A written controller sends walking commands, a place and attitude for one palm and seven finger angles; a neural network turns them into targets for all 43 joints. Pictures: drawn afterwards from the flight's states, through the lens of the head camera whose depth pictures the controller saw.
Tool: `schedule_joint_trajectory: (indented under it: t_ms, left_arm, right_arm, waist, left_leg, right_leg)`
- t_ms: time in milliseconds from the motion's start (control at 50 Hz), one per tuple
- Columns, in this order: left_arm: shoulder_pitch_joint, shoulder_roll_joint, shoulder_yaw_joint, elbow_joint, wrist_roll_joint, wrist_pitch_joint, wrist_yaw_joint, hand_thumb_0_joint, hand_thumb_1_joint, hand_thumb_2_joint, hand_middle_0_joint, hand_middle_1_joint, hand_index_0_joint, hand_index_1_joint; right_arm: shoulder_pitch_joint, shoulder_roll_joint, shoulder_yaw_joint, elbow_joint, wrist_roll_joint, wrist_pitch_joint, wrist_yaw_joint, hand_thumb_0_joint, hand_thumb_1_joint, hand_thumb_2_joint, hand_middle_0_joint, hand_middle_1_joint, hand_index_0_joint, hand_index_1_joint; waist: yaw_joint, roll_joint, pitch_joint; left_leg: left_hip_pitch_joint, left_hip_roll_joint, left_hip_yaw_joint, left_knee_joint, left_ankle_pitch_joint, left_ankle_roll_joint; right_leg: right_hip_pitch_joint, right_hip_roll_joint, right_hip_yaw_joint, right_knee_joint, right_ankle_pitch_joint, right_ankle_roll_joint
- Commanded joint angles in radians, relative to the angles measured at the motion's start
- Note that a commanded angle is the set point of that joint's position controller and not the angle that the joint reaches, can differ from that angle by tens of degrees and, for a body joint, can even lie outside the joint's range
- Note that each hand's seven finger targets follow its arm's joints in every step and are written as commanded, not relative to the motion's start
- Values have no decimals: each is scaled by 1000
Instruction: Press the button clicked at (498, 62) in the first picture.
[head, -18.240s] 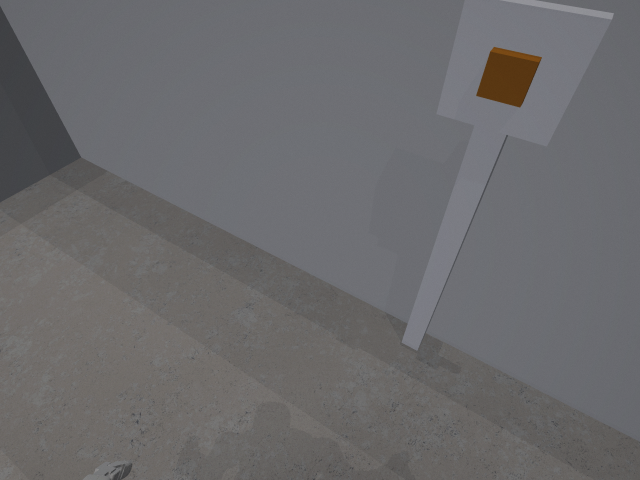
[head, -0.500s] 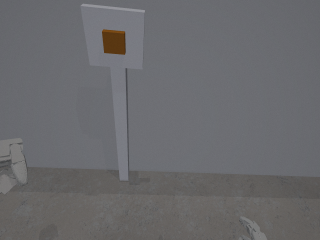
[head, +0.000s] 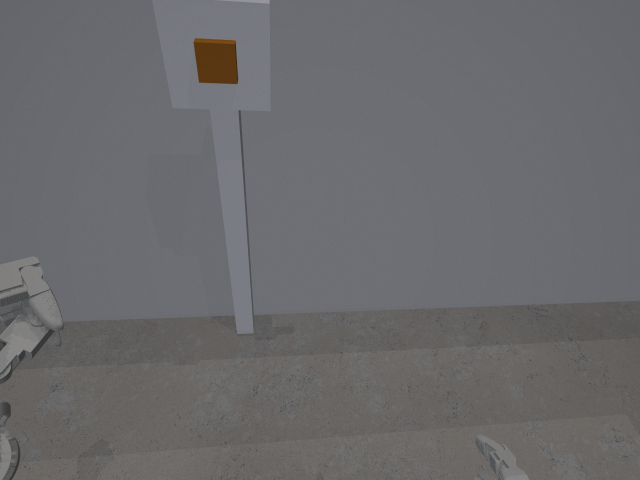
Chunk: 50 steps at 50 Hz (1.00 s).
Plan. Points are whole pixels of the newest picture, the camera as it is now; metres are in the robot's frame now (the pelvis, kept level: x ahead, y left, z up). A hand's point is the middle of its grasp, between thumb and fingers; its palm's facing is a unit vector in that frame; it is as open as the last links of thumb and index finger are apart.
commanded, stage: stop stepping back and stand still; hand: left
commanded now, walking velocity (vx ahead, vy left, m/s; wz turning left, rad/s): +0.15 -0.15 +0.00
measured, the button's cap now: (217, 61) +0.77 +0.23 +0.21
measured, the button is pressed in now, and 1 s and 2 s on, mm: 0 0 0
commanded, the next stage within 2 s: let the arm hang, fingers relaxed in 0.76 s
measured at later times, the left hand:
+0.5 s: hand (53, 333) +0.20 +0.26 +0.17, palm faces +0.43 -0.82 -0.38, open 3.1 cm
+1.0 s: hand (83, 444) +0.18 +0.28 -0.03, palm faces +0.13 -0.88 -0.46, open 3.0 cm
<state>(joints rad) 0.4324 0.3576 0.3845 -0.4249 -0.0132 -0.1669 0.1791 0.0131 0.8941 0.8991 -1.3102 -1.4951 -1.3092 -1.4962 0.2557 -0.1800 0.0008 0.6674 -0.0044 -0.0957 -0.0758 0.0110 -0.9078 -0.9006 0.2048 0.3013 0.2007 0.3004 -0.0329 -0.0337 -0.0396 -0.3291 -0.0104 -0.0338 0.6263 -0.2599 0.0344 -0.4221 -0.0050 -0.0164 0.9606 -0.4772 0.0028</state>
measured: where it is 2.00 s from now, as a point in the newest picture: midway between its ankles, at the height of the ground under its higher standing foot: outside the picture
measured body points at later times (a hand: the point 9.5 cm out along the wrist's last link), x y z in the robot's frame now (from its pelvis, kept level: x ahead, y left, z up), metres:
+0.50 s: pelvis +0.03 +0.01 +0.01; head +0.03 +0.03 +0.46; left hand +0.17 +0.30 +0.19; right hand +0.21 -0.23 -0.07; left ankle +0.05 +0.13 -0.73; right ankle +0.01 -0.11 -0.73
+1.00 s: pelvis +0.01 +0.03 +0.00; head +0.02 +0.00 +0.45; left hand +0.17 +0.33 +0.00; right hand +0.18 -0.22 -0.12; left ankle +0.05 +0.13 -0.73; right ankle +0.01 -0.11 -0.73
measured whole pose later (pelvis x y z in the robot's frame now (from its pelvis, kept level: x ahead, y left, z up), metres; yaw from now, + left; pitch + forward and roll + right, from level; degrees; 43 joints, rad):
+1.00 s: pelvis +0.01 +0.03 +0.00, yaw +4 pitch +1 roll -1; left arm 0.33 0.34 0.10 0.25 0.04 -0.01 0.02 0.00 0.90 0.90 -1.25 -1.44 -1.25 -1.44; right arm 0.14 -0.30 -0.01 0.77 -0.01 -0.04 0.02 0.01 -0.91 -0.90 0.21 0.30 0.20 0.30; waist 0.00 0.09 0.00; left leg -0.38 0.00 0.04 0.61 -0.24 0.04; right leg -0.28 -0.06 -0.10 0.59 -0.32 0.03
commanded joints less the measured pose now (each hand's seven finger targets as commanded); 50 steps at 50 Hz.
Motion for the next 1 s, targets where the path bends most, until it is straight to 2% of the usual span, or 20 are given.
schedule_joint_trajectory:
  t_ms: [0, 40, 80, 100, 120, 140, 160, 180, 220, 260, 320, 360, 420, 460, 600, 820, 840, 860, 900, 980]
  left_arm:
    - [177, 173, 44, -471, -4, -104, -18, 0, 900, 900, -1300, -1500, -1300, -1500]
    - [258, 226, 95, -528, -4, -108, -9, 0, 900, 900, -1300, -1500, -1300, -1500]
    - [308, 230, 118, -471, 4, -106, -5, 0, 900, 900, -1300, -1500, -1300, -1500]
    - [302, 225, 120, -425, 7, -98, -6, 0, 900, 900, -1300, -1500, -1300, -1500]
    - [271, 240, 136, -402, -1, -86, -7, 0, 900, 900, -1300, -1500, -1300, -1500]
    - [204, 224, 144, -362, -26, -90, -5, 0, 900, 900, -1300, -1500, -1300, -1500]
    - [106, 264, 176, -381, -36, -118, -5, 0, 900, 900, -1300, -1500, -1300, -1500]
    - [121, 246, 180, -288, -27, -117, -2, 0, 900, 900, -1300, -1500, -1300, -1500]
    - [162, 165, 108, -193, -26, -104, -13, 0, 900, 900, -1300, -1500, -1300, -1500]
    - [137, 146, 69, -194, -19, -101, -19, 0, 900, 900, -1300, -1500, -1300, -1500]
    - [87, 124, 14, -254, -8, -105, -9, 0, 900, 900, -1300, -1500, -1300, -1500]
    - [61, 137, 8, -347, -5, -117, -4, 0, 900, 900, -1300, -1500, -1300, -1500]
    - [66, 184, 52, -438, 2, -133, 0, 0, 900, 900, -1300, -1500, -1300, -1500]
    - [124, 208, 98, -447, 0, -137, -7, 0, 900, 900, -1300, -1500, -1300, -1500]
    - [254, 159, 110, -338, -31, -125, -24, 0, 900, 900, -1300, -1500, -1300, -1500]
    - [212, 169, 88, -363, -35, -99, -21, 0, 900, 900, -1300, -1500, -1300, -1500]
    - [65, 58, -315, 500, 30, 26, -144, 0, 900, 900, -1300, -1500, -1300, -1500]
    - [26, 76, -260, 522, 46, 119, -167, 0, 900, 900, -1263, -1460, -1263, -1460]
    - [5, 61, -265, 566, 50, 147, -176, 0, 900, 900, -1190, -1380, -1190, -1380]
    - [-106, 97, -290, 806, 51, 146, -181, 0, 900, 900, -1043, -1220, -1043, -1220]
  right_arm:
    - [-165, -131, -32, -213, 0, -87, 35, 0, -900, -900, 200, 300, 200, 300]
    - [-159, -143, -31, -227, -4, -81, 35, 0, -900, -900, 200, 300, 200, 300]
    - [-146, -130, -28, -223, -16, -59, 29, 0, -900, -900, 200, 300, 200, 300]
    - [-136, -117, -35, -216, -14, -43, 27, 0, -900, -900, 200, 300, 200, 300]
    - [-128, -109, -49, -216, -7, -24, 25, 0, -900, -900, 200, 300, 200, 300]
    - [-128, -128, -50, -197, -13, -23, 13, 0, -900, -900, 200, 300, 200, 300]
    - [-126, -128, -49, -173, -24, -30, 6, 0, -900, -900, 200, 300, 200, 300]
    - [-91, -119, -49, -155, -8, -45, 4, 0, -900, -900, 200, 300, 200, 300]
    - [-84, -131, -52, -156, 3, -38, -3, 0, -900, -900, 200, 300, 200, 300]
    - [-132, -126, -39, -162, 4, -45, -13, 0, -900, -900, 200, 300, 200, 300]
    - [-141, -131, -37, -164, -3, -72, -18, 0, -900, -900, 200, 300, 200, 300]
    - [-130, -147, -46, -172, -6, -88, -22, 0, -900, -900, 200, 300, 200, 300]
    - [-130, -172, -52, -206, 4, -87, -14, 0, -900, -900, 200, 300, 200, 300]
    - [-128, -134, -37, -207, 3, -82, -8, 0, -900, -900, 200, 300, 200, 300]
    - [-107, -133, -45, -228, 18, -53, 22, 0, -900, -900, 200, 300, 200, 300]
    - [-136, -130, -31, -237, 12, -41, 5, 0, -900, -900, 200, 300, 200, 300]
    - [-192, -283, -83, 16, 17, -116, 98, 0, -900, -900, 200, 300, 200, 300]
    - [-109, -312, -96, 22, 14, -30, 101, 0, -900, -900, 200, 300, 200, 300]
    - [-116, -277, -79, 1, 5, 11, 93, 0, -900, -900, 200, 300, 200, 300]
    - [-126, -271, -54, 20, -14, 51, 87, 0, -900, -900, 200, 300, 200, 300]
  waist:
    - [39, 221, 20]
    - [45, 335, -16]
    - [52, 278, -10]
    - [54, 124, 25]
    - [45, -140, 35]
    - [30, -131, 94]
    - [2, -78, 71]
    - [-4, -87, -19]
    - [-1, -55, 40]
    - [14, -94, 67]
    - [31, -127, 71]
    - [29, -38, 40]
    - [48, 159, -11]
    - [47, 238, -33]
    - [28, 85, -108]
    - [33, 73, -56]
    - [-15, 88, 12]
    - [6, 107, -22]
    - [15, 113, -24]
    - [29, -131, -20]
  left_leg:
    - [-137, 226, -302, -461, -356, 114]
    - [-239, 176, -177, -442, -392, 67]
    - [-358, 125, -118, -300, -389, 27]
    - [-395, 59, -36, -74, -322, 0]
    - [-431, -9, 24, 245, -245, -27]
    - [-421, 4, 4, 425, -192, -37]
    - [-374, 35, 11, 476, -130, -46]
    - [-344, 43, -14, 457, -110, -40]
    - [-226, 64, 4, 369, -33, -42]
    - [-123, 60, 57, 187, -20, -30]
    - [34, 34, 104, -54, 8, -6]
    - [142, 46, 69, -196, 63, 5]
    - [179, 191, -121, -216, 348, 60]
    - [138, 177, -109, -238, 404, 48]
    - [133, 115, 2, -151, 458, -13]
    - [110, 107, -6, -213, 243, -10]
    - [81, 143, -15, -67, 337, -12]
    - [53, 152, -25, -100, 303, -1]
    - [-31, 171, -70, -138, 155, 29]
    - [-45, 117, -87, -144, 99, 26]
  right_leg:
    - [130, 0, -18, -117, 53, -9]
    - [334, 45, -88, -268, 43, -14]
    - [496, 25, -52, -455, -7, -40]
    - [464, -68, 81, -592, -65, -85]
    - [360, -300, 463, -786, -251, -177]
    - [256, -398, 544, -840, -109, -217]
    - [244, -374, 438, -799, 115, -208]
    - [292, -352, 417, -753, 107, -197]
    - [145, -288, 282, -761, 3, -159]
    - [114, -250, 157, -736, 95, -135]
    - [132, -221, 102, -695, 153, -107]
    - [152, -179, 72, -606, 186, -68]
    - [162, -45, -3, -442, 303, 14]
    - [212, -28, -37, -418, 307, 13]
    - [323, -59, 1, -497, 576, -7]
    - [277, -60, 2, -562, 407, 3]
    - [85, -120, -45, -434, 402, -21]
    - [112, -132, -1, -459, 333, -24]
    - [131, -95, -27, -419, 195, -19]
    - [191, -125, 24, -499, 193, -54]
